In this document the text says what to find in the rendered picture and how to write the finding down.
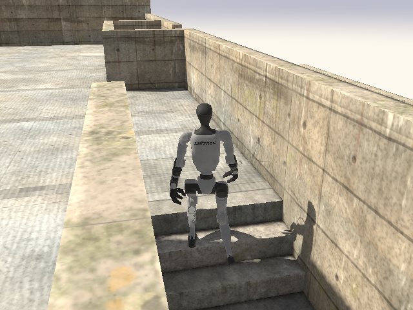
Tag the stairs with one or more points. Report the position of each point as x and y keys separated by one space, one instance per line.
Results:
x=266 y=275

